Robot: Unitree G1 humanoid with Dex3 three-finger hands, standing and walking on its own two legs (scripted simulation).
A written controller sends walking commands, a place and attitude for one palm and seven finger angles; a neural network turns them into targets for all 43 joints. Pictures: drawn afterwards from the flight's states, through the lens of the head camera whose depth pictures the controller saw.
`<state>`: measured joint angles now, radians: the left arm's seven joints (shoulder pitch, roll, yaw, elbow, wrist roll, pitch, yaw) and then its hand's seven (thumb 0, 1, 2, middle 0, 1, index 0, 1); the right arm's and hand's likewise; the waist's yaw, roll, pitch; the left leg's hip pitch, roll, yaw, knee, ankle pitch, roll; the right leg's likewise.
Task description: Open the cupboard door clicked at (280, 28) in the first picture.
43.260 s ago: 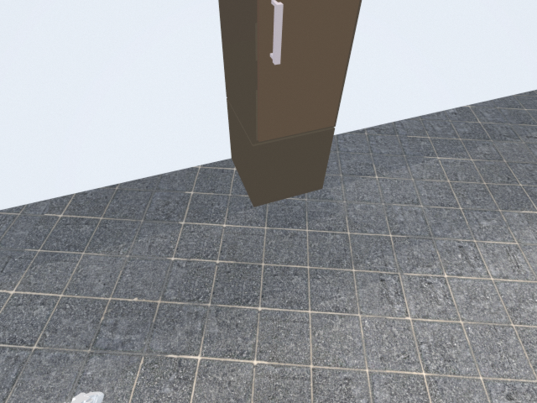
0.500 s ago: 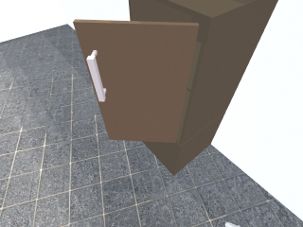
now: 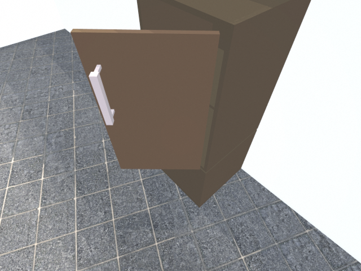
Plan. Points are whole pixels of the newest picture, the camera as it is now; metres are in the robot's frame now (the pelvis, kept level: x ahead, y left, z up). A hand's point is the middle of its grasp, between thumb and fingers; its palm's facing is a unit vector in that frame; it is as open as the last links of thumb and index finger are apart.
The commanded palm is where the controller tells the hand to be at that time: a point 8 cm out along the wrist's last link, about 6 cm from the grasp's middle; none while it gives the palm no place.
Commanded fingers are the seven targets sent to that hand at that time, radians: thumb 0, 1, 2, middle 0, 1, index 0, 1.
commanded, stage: look again from close up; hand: left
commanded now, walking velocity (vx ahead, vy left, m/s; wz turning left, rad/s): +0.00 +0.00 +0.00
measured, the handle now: (104, 96) +0.54 +0.24 +0.08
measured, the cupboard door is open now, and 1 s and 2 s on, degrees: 47 47 47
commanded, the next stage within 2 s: raise the hand with hooked fingers in 0.28 s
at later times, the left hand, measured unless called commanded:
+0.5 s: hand out of the picture +0.13 +0.18 -0.09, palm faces +0.26 -0.94 -0.20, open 7.3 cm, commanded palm +0.12 +0.21 -0.06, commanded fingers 0.00 0.74 0.83 -0.21 -0.41 -0.21 -0.41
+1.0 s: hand (96, 244) +0.18 +0.19 -0.01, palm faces +0.08 -0.99 -0.08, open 9.7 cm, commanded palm +0.15 +0.24 -0.01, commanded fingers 0.00 0.15 0.58 -0.25 -0.78 -0.25 -0.78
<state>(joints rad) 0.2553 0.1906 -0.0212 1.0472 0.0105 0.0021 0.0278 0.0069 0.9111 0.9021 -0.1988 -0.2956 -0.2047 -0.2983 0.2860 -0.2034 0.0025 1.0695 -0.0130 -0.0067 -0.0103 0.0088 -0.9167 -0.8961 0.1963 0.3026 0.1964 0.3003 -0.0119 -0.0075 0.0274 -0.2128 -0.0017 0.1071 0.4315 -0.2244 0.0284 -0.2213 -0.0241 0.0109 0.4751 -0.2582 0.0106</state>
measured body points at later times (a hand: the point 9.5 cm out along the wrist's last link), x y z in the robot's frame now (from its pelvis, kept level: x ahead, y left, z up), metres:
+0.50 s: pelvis +0.01 -0.02 +0.00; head +0.03 -0.03 +0.44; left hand +0.11 +0.23 -0.08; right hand +0.08 -0.26 -0.14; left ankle +0.01 +0.10 -0.74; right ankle +0.00 -0.13 -0.74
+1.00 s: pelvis -0.01 -0.04 -0.07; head +0.04 -0.03 +0.37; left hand +0.17 +0.24 -0.01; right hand +0.22 -0.24 -0.14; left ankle +0.00 +0.10 -0.74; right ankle +0.00 -0.13 -0.74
